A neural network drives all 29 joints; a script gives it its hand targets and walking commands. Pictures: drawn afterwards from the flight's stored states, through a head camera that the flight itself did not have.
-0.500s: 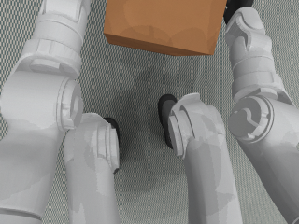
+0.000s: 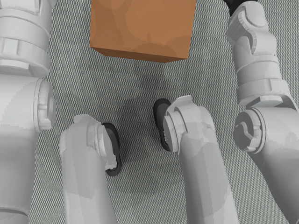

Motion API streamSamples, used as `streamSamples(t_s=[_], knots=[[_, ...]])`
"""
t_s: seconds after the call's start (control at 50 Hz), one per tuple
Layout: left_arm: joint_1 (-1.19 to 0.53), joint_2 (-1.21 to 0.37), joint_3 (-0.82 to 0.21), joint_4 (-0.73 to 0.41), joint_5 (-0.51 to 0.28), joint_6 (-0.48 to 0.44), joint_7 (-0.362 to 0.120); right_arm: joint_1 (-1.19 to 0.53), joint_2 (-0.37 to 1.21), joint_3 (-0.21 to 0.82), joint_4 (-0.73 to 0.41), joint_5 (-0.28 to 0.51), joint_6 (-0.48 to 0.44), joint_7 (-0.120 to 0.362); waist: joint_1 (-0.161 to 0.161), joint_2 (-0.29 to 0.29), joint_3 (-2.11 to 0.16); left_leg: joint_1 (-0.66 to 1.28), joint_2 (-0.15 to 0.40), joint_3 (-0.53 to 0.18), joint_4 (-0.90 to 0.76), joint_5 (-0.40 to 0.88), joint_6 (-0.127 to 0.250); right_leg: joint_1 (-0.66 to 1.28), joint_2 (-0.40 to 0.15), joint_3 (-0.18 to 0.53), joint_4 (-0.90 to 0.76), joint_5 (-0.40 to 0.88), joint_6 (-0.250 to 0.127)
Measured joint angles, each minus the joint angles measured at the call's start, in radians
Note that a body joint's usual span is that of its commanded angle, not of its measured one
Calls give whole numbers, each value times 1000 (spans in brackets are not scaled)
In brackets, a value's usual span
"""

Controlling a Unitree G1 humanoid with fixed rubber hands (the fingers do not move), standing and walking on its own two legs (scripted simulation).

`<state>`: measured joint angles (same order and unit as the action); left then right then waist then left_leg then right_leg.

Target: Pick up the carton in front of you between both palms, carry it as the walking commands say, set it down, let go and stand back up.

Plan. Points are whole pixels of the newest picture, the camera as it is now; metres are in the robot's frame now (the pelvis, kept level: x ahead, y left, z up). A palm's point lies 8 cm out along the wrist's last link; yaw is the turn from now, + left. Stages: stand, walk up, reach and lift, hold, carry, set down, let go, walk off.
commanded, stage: set down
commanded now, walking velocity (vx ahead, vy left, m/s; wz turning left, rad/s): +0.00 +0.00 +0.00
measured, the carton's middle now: (140, 18) +0.53 -0.06 -0.28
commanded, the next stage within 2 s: let go in 0.76 s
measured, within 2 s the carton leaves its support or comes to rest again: neither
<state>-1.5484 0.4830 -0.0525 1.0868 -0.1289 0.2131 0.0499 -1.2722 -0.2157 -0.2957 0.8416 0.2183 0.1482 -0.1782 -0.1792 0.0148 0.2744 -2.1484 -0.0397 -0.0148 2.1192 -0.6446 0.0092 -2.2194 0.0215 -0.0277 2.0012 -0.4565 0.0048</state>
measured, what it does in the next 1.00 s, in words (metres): rises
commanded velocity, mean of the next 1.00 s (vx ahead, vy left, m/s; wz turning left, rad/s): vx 0.00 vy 0.00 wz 0.00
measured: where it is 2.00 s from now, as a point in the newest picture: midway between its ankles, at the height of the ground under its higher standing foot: (139, 145)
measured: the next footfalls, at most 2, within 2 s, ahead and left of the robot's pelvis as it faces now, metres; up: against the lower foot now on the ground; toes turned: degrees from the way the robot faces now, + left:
none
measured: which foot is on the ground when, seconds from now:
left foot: down 0.00-1.00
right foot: down 0.00-1.00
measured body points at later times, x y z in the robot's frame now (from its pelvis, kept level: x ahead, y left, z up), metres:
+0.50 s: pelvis +0.02 +0.01 +0.12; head +0.35 +0.01 +0.43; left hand +0.62 +0.12 +0.02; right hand +0.51 -0.26 +0.02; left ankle +0.09 +0.11 -0.37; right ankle +0.14 -0.11 -0.37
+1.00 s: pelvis +0.05 +0.00 +0.26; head +0.34 +0.00 +0.61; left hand +0.57 +0.14 +0.14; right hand +0.48 -0.25 +0.15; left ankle +0.09 +0.11 -0.37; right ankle +0.14 -0.11 -0.37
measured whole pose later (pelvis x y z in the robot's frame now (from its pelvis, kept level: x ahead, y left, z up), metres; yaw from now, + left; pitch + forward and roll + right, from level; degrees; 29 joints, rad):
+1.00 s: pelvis +0.05 +0.00 +0.26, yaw +3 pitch +44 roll +1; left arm -1.02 0.24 0.23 0.86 0.14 0.20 0.03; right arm -0.76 -0.12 -0.37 0.63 -0.06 0.16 0.03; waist -0.15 0.03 -0.10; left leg -1.46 -0.07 -0.05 1.06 -0.36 0.00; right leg -1.51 0.01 0.02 1.01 -0.25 0.00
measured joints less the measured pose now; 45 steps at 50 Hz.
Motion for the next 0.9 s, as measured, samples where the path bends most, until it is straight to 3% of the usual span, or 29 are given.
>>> streamSamples(t_s=[0.18,0.46,0.8,0.9], knots=[[29,-8,96,82,59,-11,-54,56,46,-42,-24,-80,33,10,-7,16,-156,56,0,8,-175,38,1,55,12,21,-162,26,5],[141,-43,106,-77,110,54,-63,170,51,-87,-145,-95,86,49,-12,18,-274,178,-20,-9,-431,96,1,195,2,27,-410,57,12],[238,-90,192,-48,170,27,-94,277,82,-126,-148,-172,60,106,-7,36,-354,465,-27,-17,-828,215,3,487,-3,46,-792,156,13],[320,-141,243,-91,218,8,-77,347,92,-119,-165,-222,40,145,7,28,-365,556,-28,-22,-938,251,-3,576,-6,47,-893,185,7]])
